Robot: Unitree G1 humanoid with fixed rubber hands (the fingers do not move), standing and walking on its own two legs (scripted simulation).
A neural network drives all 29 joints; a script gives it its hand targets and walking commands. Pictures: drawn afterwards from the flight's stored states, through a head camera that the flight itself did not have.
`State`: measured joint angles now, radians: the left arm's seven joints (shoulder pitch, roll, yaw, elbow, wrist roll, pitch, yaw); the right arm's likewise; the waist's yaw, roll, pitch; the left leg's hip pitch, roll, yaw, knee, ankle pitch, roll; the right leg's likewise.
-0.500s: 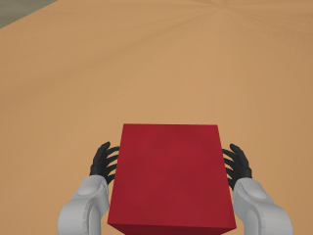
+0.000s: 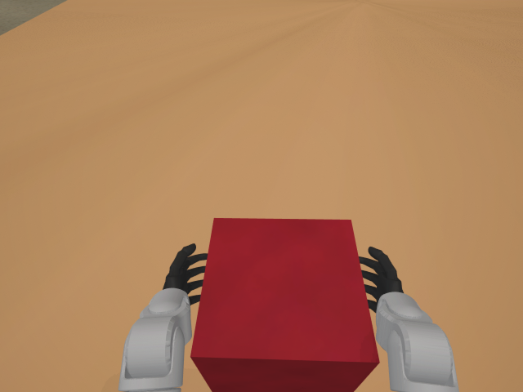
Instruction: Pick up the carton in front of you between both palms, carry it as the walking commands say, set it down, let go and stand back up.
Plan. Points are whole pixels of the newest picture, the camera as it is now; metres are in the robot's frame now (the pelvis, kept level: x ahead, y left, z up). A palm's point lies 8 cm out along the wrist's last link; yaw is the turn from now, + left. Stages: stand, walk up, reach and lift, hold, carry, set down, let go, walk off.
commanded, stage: carry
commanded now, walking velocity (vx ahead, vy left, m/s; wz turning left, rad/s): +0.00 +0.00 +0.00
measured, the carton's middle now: (280, 315) +0.25 +0.00 -0.02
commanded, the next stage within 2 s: none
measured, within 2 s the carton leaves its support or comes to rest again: neither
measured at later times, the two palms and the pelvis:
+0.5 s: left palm (184, 300) +0.25 +0.14 +0.04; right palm (390, 304) +0.25 -0.16 +0.04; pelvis -0.04 -0.01 +0.00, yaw +0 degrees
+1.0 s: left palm (186, 312) +0.23 +0.13 +0.04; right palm (398, 316) +0.23 -0.16 +0.04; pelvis -0.05 -0.01 +0.00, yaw +0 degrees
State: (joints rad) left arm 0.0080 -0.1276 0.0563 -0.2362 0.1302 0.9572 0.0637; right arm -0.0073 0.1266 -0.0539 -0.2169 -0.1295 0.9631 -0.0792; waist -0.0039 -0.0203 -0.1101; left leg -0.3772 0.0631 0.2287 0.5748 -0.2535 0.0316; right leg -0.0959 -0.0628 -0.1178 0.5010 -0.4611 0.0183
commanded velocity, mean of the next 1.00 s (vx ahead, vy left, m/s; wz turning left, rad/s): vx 0.00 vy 0.00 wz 0.00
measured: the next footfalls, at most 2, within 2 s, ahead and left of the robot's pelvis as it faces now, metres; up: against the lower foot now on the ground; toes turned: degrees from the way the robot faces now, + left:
right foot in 1.84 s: +0.29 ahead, -0.14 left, +0.00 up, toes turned -8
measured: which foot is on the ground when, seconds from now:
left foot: down 0.00-1.00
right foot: down 0.00-1.00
